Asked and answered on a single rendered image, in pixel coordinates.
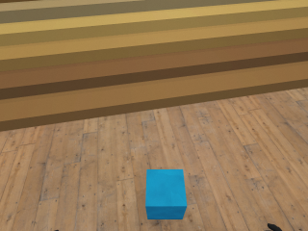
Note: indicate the carton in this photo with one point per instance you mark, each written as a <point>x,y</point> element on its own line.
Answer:
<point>165,194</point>

